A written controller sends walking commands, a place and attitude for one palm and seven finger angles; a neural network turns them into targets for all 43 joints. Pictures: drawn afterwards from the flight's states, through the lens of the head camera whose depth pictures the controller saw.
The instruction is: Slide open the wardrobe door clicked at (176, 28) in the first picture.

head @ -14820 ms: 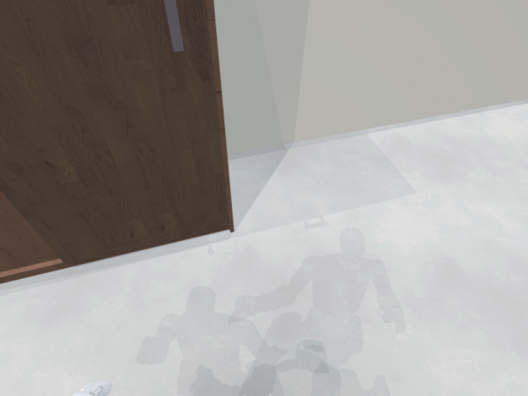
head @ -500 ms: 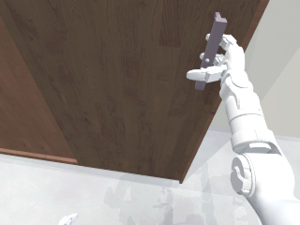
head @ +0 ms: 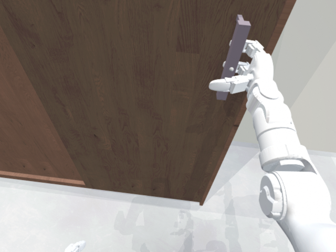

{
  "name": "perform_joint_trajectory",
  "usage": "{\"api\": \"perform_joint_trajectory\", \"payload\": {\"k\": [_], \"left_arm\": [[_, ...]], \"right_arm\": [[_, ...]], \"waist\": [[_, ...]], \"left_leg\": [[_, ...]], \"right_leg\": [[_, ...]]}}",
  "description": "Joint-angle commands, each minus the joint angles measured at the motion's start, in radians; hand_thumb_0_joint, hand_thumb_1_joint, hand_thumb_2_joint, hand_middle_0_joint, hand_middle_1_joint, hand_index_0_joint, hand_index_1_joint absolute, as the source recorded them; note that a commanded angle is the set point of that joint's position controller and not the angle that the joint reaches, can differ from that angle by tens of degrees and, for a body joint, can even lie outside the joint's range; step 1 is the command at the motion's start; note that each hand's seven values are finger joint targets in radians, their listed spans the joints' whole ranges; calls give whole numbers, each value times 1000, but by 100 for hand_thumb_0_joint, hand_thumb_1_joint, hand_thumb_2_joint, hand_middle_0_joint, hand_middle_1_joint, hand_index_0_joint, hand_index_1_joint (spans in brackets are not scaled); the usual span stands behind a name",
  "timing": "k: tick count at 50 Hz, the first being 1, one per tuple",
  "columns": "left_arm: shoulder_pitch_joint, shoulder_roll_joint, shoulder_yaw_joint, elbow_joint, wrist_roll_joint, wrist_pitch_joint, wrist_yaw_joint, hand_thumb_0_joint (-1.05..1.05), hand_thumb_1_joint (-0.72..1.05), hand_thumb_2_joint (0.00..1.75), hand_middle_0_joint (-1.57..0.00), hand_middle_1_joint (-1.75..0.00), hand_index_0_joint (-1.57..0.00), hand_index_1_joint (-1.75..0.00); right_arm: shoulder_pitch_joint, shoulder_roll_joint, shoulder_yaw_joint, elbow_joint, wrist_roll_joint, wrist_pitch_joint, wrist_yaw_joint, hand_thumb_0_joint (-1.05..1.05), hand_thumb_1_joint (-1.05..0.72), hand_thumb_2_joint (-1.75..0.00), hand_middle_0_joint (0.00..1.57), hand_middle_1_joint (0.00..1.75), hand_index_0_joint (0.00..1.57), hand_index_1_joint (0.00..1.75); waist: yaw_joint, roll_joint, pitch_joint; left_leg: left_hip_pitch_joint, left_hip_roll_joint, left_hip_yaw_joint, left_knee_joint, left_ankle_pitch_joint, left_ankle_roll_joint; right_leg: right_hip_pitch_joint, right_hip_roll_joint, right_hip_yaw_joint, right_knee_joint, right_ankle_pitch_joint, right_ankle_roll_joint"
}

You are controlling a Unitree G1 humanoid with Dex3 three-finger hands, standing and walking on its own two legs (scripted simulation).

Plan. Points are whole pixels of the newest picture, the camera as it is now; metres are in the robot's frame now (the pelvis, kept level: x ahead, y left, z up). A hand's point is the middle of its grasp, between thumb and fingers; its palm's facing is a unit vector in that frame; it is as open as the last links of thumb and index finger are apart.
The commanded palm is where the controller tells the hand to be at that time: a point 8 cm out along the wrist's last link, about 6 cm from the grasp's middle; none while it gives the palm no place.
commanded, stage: grip the handle and tug to test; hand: right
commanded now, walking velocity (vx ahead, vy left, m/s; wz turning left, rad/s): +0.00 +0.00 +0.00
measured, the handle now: (229, 60) +0.52 -0.09 +0.22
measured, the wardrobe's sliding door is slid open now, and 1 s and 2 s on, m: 0.00 0.00 0.00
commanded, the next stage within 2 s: tug the door sideways, standing still in 1.42 s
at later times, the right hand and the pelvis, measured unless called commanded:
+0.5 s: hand (231, 68) +0.48 -0.08 +0.23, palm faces +0.02 +1.00 +0.03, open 8.5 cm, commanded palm +0.45 -0.14 +0.23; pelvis +0.00 +0.00 +0.00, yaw +1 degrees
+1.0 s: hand (225, 69) +0.47 -0.07 +0.23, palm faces -0.01 +1.00 +0.05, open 6.1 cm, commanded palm +0.44 -0.14 +0.23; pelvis +0.00 +0.00 +0.00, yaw +2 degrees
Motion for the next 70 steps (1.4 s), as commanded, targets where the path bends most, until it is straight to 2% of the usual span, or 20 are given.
{"api": "perform_joint_trajectory", "payload": {"k": [1,8,9,10,14,16,22,26,28,30,32,34,40,44,49,52,56,59,64,70], "left_arm": [[-30,121,40,-110,-4,-40,4,0,90,90,-20,-30,-20,-30],[-8,120,41,-101,0,-51,5,0,90,90,-20,-30,-20,-30],[2,128,44,-100,2,-49,5,0,90,90,-20,-30,-20,-30],[-11,122,41,-104,-2,-51,3,0,90,90,-20,-30,-20,-30],[8,128,47,-106,3,-52,0,0,90,90,-20,-30,-20,-30],[3,123,44,-108,-1,-53,0,0,90,90,-20,-30,-20,-30],[3,123,45,-104,-2,-53,3,0,90,90,-20,-30,-20,-30],[-2,123,49,-112,-1,-55,0,0,90,90,-20,-30,-20,-30],[-10,119,46,-114,-5,-54,-2,0,90,90,-20,-30,-20,-30],[-18,123,48,-116,-5,-51,-2,0,90,90,-20,-30,-20,-30],[-22,118,43,-113,-1,-47,0,0,90,90,-20,-30,-20,-30],[-26,123,44,-119,6,-38,2,0,90,90,-20,-30,-20,-30],[-50,116,40,-129,3,-19,8,0,90,90,-20,-30,-20,-30],[-44,117,39,-130,6,-14,15,0,90,90,-20,-30,-20,-30],[-46,115,39,-140,7,-10,18,0,90,90,-20,-30,-20,-30],[-56,110,37,-144,2,-15,15,0,90,90,-20,-30,-20,-30],[-74,109,40,-163,-1,-17,7,0,90,90,-20,-30,-20,-30],[-84,118,46,-171,-1,-12,7,0,90,90,-20,-30,-20,-30],[-119,115,43,-197,-2,4,6,0,90,90,-20,-30,-20,-30],[-173,107,37,-235,-4,34,-4,0,90,90,-20,-30,-20,-30]], "right_arm": [[-563,-178,-24,-214,-8,-73,1,0,45,-32,30,121,30,121],[-613,-183,-30,-183,-11,-90,0,0,13,-46,34,125,34,125],[-580,-211,-53,-171,-11,-97,-4,0,8,-48,35,126,35,126],[-583,-177,-23,-172,-15,-98,1,0,3,-50,35,127,35,127],[-552,-200,-50,-168,-19,-100,-3,0,-15,-58,37,129,37,129],[-571,-172,-27,-181,-17,-95,2,0,-25,-62,38,131,38,131],[-583,-189,-37,-197,-15,-89,3,0,-53,-74,41,135,41,135],[-564,-200,-52,-254,-17,-95,1,0,-71,-82,43,137,43,137],[-539,-154,-13,-249,-15,-84,8,0,-81,-86,44,139,44,139],[-536,-180,-44,-280,-7,-77,-1,0,-90,-90,45,140,45,140],[-556,-174,-40,-278,-10,-64,-15,0,-90,-90,45,140,45,140],[-501,-240,-105,-281,-18,-58,-37,0,-90,-90,45,140,45,140],[-498,-223,-80,-269,-35,-50,-42,0,-90,-90,45,140,45,140],[-509,-240,-90,-253,-27,-52,-35,0,-90,-90,45,140,45,140],[-477,-290,-133,-278,-29,-69,-30,0,-90,-90,45,140,45,140],[-477,-243,-95,-317,-28,-69,-23,0,-90,-90,45,140,45,140],[-413,-204,-69,-396,-22,-58,-22,0,-90,-90,45,140,45,140],[-333,-227,-98,-426,-12,-33,-17,0,-90,-90,45,140,45,140],[-229,-256,-137,-538,-3,13,-8,0,-90,-90,45,140,45,140],[-50,-240,-150,-705,12,78,-4,0,-90,-90,45,140,45,140]], "waist": [[14,105,-286],[22,85,-302],[11,118,-316],[17,87,-306],[7,107,-333],[15,99,-314],[20,94,-306],[4,61,-359],[9,71,-332],[-2,73,-345],[4,98,-314],[-22,116,-331],[-10,109,-288],[-7,124,-290],[-26,114,-321],[-19,96,-313],[-33,78,-342],[-47,133,-352],[-76,107,-376],[-96,114,-385]], "left_leg": [[-11,28,-64,-58,392,-49],[-29,25,-63,-57,372,-46],[-3,26,-60,-54,371,-45],[-22,26,-64,-53,375,-45],[5,25,-59,-47,409,-45],[-19,21,-56,-49,402,-45],[-21,21,-61,-52,411,-47],[-2,20,-59,-40,438,-40],[-16,17,-52,-42,429,-39],[-5,17,-54,-43,431,-38],[-10,17,-52,-48,412,-41],[34,22,-55,-48,428,-41],[24,25,-64,-59,420,-44],[44,31,-67,-70,408,-49],[89,37,-72,-65,449,-50],[70,30,-69,-65,460,-48],[93,27,-66,-60,495,-45],[131,30,-64,-61,540,-53],[197,44,-71,-50,654,-64],[252,55,-68,-23,837,-77]], "right_leg": [[222,20,38,0,194,-49],[231,19,41,3,186,-47],[222,18,44,1,196,-48],[227,18,38,0,193,-47],[228,18,38,6,226,-48],[235,15,38,4,220,-46],[236,14,36,7,225,-48],[271,13,36,13,269,-45],[273,11,38,10,268,-42],[277,11,39,10,278,-43],[257,11,40,4,251,-43],[241,12,35,-1,267,-45],[231,10,25,-10,235,-45],[218,12,22,-16,212,-46],[209,14,15,-20,227,-47],[230,13,16,-19,238,-46],[256,15,15,-20,277,-46],[254,14,9,-24,294,-48],[250,20,-1,-26,329,-45],[263,23,-10,-20,418,-42]]}}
